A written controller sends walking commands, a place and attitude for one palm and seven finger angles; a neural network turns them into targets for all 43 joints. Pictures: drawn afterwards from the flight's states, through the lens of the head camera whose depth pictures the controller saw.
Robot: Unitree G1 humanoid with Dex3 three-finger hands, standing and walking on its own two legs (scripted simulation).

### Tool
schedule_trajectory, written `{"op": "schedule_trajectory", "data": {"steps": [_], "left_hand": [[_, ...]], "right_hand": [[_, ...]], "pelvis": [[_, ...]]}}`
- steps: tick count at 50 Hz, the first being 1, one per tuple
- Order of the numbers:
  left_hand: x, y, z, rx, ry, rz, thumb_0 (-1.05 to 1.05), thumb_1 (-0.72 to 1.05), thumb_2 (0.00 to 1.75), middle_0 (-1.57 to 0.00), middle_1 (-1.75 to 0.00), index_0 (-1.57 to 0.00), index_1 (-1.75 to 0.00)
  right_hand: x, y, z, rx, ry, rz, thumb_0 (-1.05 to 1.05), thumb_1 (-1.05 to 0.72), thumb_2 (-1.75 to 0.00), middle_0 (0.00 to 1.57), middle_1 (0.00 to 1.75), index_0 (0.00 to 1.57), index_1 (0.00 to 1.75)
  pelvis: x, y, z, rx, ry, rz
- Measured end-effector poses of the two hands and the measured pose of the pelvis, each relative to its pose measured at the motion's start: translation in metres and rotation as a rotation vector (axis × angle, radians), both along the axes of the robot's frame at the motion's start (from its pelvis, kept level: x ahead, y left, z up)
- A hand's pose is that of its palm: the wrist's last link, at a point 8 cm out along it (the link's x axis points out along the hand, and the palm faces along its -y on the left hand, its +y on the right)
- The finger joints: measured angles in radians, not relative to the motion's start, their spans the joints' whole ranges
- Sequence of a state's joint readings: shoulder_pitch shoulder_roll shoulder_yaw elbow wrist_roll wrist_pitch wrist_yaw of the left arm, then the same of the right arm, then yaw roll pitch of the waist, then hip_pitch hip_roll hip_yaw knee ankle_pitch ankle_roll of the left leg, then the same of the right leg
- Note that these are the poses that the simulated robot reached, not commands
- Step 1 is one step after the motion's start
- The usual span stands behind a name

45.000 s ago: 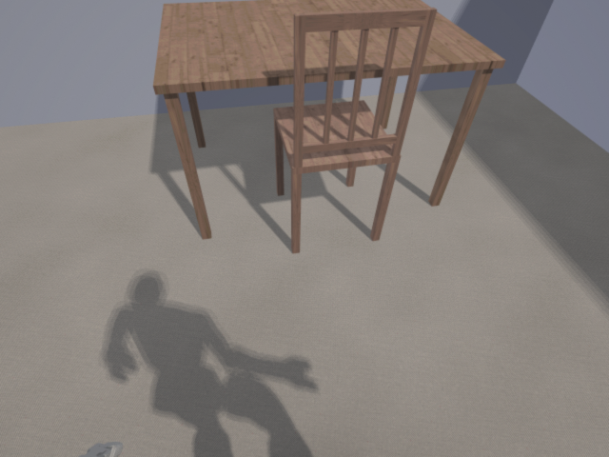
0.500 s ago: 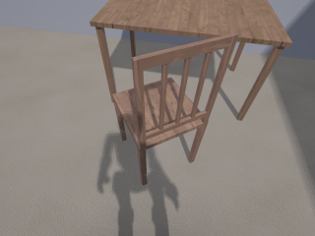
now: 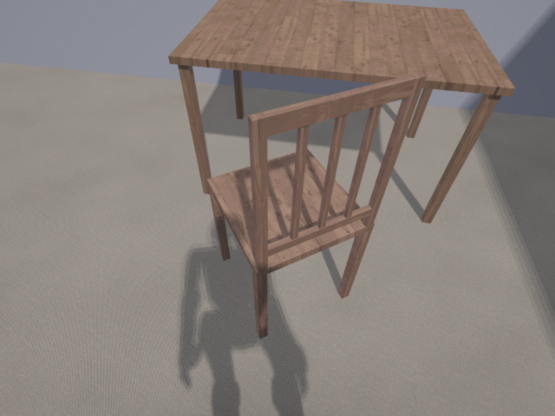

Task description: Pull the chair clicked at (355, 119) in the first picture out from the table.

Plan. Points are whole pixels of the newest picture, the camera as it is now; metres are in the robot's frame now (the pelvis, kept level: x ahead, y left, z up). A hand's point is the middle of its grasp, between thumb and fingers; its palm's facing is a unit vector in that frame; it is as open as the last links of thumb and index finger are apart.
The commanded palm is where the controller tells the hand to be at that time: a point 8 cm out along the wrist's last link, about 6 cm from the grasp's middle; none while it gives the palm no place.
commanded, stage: let the arm hang, fingers relaxed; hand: left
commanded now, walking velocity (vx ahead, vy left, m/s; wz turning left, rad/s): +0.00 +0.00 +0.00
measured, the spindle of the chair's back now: (329, 178) +0.63 -0.09 -0.05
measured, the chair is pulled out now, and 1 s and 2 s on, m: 0.46 0.46 0.46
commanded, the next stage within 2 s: look to check the result in 0.06 s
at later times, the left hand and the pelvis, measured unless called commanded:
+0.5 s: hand out of the picture +0.00 +0.17 -0.18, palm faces +0.05 -0.98 -0.17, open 7.3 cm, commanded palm none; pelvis +0.01 +0.01 +0.00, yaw +0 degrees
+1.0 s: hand out of the picture +0.00 +0.15 -0.18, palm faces +0.05 -0.99 -0.15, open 7.3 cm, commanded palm none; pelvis +0.02 +0.00 +0.00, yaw +0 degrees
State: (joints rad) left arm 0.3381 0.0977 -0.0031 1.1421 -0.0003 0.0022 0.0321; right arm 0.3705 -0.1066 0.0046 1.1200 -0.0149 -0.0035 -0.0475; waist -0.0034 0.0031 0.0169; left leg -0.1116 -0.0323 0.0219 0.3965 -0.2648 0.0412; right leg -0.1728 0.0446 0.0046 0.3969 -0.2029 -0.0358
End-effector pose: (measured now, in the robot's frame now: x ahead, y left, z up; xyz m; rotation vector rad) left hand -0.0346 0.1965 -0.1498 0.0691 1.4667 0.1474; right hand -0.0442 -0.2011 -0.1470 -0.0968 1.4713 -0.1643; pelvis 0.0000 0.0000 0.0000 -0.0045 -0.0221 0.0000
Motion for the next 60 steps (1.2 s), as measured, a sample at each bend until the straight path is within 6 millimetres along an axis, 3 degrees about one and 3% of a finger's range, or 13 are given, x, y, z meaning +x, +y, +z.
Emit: {"op": "schedule_trajectory", "data": {"steps": [8,25,60], "left_hand": [[0.004,0.003,-0.002,-0.007,0.006,-0.004,0.0,0.91,0.9,-0.2,-0.3,-0.2,-0.29],[0.027,0.02,0.001,0.035,-0.025,-0.012,0.0,0.92,0.9,-0.2,-0.3,-0.2,-0.29],[0.03,0.004,0.002,0.031,-0.006,-0.007,0.01,0.92,0.9,-0.2,-0.3,-0.2,-0.29]], "right_hand": [[-0.002,0.006,0.001,-0.007,0.012,-0.008,0.0,-0.91,-0.9,0.19,0.3,0.2,0.3],[0.016,0.02,-0.005,0.019,-0.016,-0.009,0.0,-0.91,-0.9,0.2,0.3,0.2,0.3],[0.025,0.006,-0.006,0.018,0.004,-0.01,0.0,-0.91,-0.9,0.19,0.3,0.2,0.3]], "pelvis": [[0.004,0.006,-0.001,0.001,0.004,-0.002],[0.014,0.011,-0.002,0.006,0.005,-0.004],[0.023,0.0,-0.002,0.007,0.008,-0.004]]}}
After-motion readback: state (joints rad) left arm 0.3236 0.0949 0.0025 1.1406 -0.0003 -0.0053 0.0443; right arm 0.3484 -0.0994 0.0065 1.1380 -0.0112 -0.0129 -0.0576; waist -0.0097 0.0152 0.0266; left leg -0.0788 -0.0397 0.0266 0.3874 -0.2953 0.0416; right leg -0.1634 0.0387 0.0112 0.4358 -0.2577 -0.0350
